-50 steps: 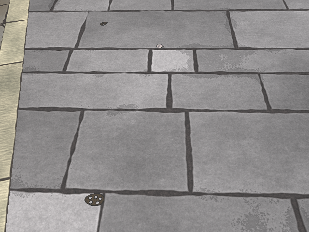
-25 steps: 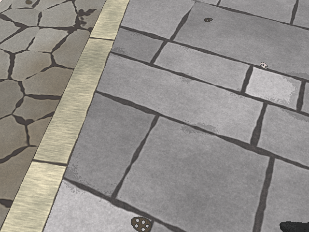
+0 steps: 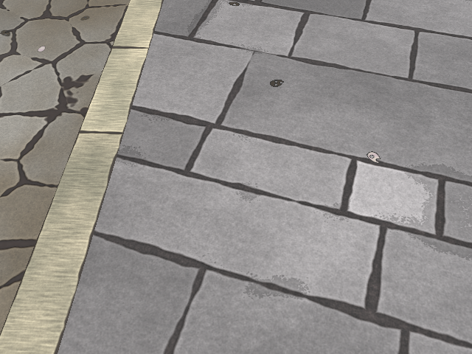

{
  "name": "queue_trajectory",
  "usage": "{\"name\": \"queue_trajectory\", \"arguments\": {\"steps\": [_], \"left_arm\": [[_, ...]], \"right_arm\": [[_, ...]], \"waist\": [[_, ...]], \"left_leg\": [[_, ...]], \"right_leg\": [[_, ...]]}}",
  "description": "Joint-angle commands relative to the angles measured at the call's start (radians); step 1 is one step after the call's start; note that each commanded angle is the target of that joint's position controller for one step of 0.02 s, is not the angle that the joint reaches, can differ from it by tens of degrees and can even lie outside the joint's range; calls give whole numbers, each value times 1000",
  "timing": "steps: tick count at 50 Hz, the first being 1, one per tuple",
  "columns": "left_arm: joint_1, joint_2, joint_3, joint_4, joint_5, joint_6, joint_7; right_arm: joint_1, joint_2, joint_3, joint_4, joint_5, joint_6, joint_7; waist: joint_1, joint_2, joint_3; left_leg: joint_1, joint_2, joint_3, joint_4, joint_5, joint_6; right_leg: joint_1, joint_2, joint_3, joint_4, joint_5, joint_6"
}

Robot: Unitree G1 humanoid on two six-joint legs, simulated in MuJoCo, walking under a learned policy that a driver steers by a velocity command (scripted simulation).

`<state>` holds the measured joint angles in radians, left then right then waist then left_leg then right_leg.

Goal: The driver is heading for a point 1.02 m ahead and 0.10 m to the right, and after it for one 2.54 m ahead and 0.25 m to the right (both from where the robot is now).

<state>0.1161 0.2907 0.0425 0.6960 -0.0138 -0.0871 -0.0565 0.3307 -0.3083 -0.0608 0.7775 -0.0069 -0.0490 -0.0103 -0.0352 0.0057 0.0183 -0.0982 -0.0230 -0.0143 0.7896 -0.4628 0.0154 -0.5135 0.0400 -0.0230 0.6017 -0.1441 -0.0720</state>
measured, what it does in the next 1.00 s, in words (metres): walks ahead: left foot, then right foot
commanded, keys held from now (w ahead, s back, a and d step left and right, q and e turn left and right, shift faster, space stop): w+e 0.12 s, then e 0.26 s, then no key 0.38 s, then q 0.12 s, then w+q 0.12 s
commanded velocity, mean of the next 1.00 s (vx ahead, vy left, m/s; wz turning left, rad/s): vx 0.19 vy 0.00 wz -0.25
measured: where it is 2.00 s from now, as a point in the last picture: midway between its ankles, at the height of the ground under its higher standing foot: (236, 223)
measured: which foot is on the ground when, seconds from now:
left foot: up 0.00-0.40, down 0.42-0.90, up 0.92-1.00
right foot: down 0.00-0.42, up 0.44-0.74, down 0.76-1.00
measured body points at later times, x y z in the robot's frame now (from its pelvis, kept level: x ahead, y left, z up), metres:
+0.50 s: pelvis +0.24 +0.00 +0.01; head +0.28 +0.00 +0.46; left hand +0.41 +0.26 -0.10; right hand +0.38 -0.30 -0.06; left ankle +0.37 +0.07 -0.72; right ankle +0.10 -0.09 -0.66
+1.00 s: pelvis +0.30 -0.03 +0.01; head +0.30 -0.03 +0.46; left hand +0.47 +0.20 -0.10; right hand +0.33 -0.32 -0.10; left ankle +0.35 +0.07 -0.69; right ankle +0.23 -0.14 -0.72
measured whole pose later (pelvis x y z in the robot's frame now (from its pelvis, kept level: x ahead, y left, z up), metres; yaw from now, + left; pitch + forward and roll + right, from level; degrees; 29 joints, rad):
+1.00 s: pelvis +0.30 -0.03 +0.01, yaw -15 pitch +0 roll -1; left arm 0.27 0.25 0.04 0.72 0.01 -0.01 0.04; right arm 0.23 -0.29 -0.05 0.78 0.02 0.01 0.01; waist 0.00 0.01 0.00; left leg -0.43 -0.01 -0.01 0.81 -0.41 0.03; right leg -0.21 -0.02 -0.02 0.57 -0.36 0.00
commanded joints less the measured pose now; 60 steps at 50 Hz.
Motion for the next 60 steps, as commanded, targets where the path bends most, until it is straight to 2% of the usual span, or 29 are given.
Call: {"name": "queue_trajectory", "arguments": {"steps": [1,2,3,6,9,11,16,20,21,22,23,24,26,28,31,36,38,39,40,41,43,45,48,50,53,56,58,59,60], "left_arm": [[296,174,58,-9,-8,3,14],[233,160,54,-27,-1,8,19],[186,147,48,-38,3,12,22],[132,128,40,-62,11,13,31],[140,166,52,-50,12,15,50],[163,176,59,-32,-1,30,65],[221,166,63,-8,-14,80,95],[144,138,60,-42,-4,92,103],[151,96,46,-60,6,88,99],[280,30,26,-58,25,82,95],[400,78,22,-45,4,81,87],[375,161,44,-11,0,92,88],[220,174,56,-27,-2,130,99],[201,120,44,-37,2,147,100],[206,53,21,-27,14,135,95],[189,65,23,-8,19,129,79],[158,96,24,-31,44,126,79],[131,150,34,-33,48,126,83],[128,97,25,-14,48,118,77],[105,67,16,-21,54,108,74],[93,106,28,-26,48,92,81],[145,130,41,-20,36,84,93],[202,170,61,-22,19,77,112],[207,152,59,-15,15,55,115],[145,153,65,-19,1,44,98],[106,176,75,-16,-9,48,74],[116,150,67,-10,-8,46,68],[112,102,51,-20,9,40,68],[80,5,20,-113,32,17,68]], "right_arm": [[-20,-125,-10,-127,27,-68,21],[-94,-123,-6,-147,32,-79,23],[-130,-118,-8,-156,11,-83,19],[-86,-100,-14,-152,-12,-62,10],[-120,-74,-8,-159,-20,-43,-6],[-178,-47,2,-167,-21,-42,-8],[-314,-52,0,-191,0,-43,12],[-211,-100,-23,-160,-9,-63,15],[-153,-132,-29,-154,-27,-69,9],[-139,-170,-29,-165,-48,-62,0],[-87,-150,-32,-138,-28,-40,4],[-125,-95,-20,-160,-5,-30,7],[-195,-46,4,-169,-8,-4,9],[-250,-55,7,-155,-17,11,12],[-258,-61,1,-133,-17,18,11],[-245,-83,0,-106,5,33,8],[-194,-47,15,-78,0,26,11],[-152,-27,20,-76,-14,18,20],[-182,-14,23,-71,-13,17,21],[-215,-29,18,-73,-9,20,19],[-216,-61,5,-71,2,30,9],[-195,-66,-3,-72,9,35,7],[-254,-65,-12,-111,28,33,20],[-264,-55,-16,-126,38,30,29],[-249,-28,-3,-117,31,24,49],[-167,-43,-9,-90,33,23,64],[-10,-91,-40,-39,32,28,55],[113,-156,-70,-20,42,29,44],[167,-312,-92,-44,32,16,33]], "waist": [[143,-168,-270],[129,-71,-167],[98,-9,-88],[27,-62,-56],[19,-58,-32],[39,-70,-55],[87,-109,-89],[14,-128,-112],[1,-71,-202],[63,158,-299],[77,312,-393],[54,154,-328],[35,53,-183],[67,101,-94],[65,152,-117],[67,136,-125],[61,72,-93],[8,-65,-64],[20,-131,-54],[29,-132,-10],[32,-152,34],[48,-151,11],[105,-198,58],[99,-141,102],[90,-103,69],[47,-108,16],[-26,-59,-49],[-86,69,-95],[-67,389,-142]], "left_leg": [[-690,3,-126,571,-23,-4],[-688,45,-105,516,55,8],[-661,75,-90,428,102,6],[-536,108,-76,289,162,-27],[-508,74,-37,154,234,-80],[-448,34,-25,11,364,-92],[-371,-39,-56,-240,506,-83],[-253,-8,-82,-405,545,-24],[-62,100,-142,-400,745,30],[218,323,-369,-318,1201,159],[324,498,-639,-336,1082,329],[229,440,-614,-371,855,305],[50,309,-404,-409,621,216],[-138,222,-283,-471,509,183],[-175,182,-198,-481,556,192],[-204,200,-217,-465,296,181],[-303,153,-185,-444,106,79],[-331,72,-106,-407,44,23],[-214,32,-41,-365,127,-15],[-184,24,-43,-329,184,-25],[-239,11,-44,-279,224,-9],[-293,-9,-27,-214,194,4],[-513,28,6,79,-6,24],[-666,91,-55,183,-46,33],[-555,110,7,47,45,23],[-270,42,113,-118,184,19],[-15,-43,161,-201,223,46],[149,35,-6,-275,191,102],[319,320,-662,-490,37,318]], "right_leg": [[830,-343,731,-294,-219,-256],[683,-307,616,-306,-176,-224],[544,-274,535,-325,-79,-211],[366,-205,421,-373,132,-209],[272,-169,301,-341,532,-202],[243,-112,239,-296,591,-150],[309,-105,336,-212,406,-84],[395,-97,427,-36,342,-41],[343,-44,381,116,249,-5],[136,75,288,350,-345,48],[-20,92,225,558,-612,88],[-48,39,239,653,-541,123],[-63,5,189,663,-431,157],[36,-23,144,518,-369,163],[176,-33,76,271,-341,161],[346,-34,45,-72,-82,102],[432,-103,128,-163,-3,43],[389,-175,198,-172,-70,-3],[240,-167,195,-224,-304,-20],[182,-147,187,-259,-388,-2],[190,-151,179,-260,-314,17],[250,-196,201,-259,-288,-9],[323,-393,408,-371,-500,-140],[414,-439,439,-395,-419,-165],[434,-357,234,-390,-201,-102],[325,-287,66,-328,-140,-64],[229,-242,-25,-115,-29,-21],[108,-191,-116,182,-1,44],[-256,-3,-77,566,-417,131]]}}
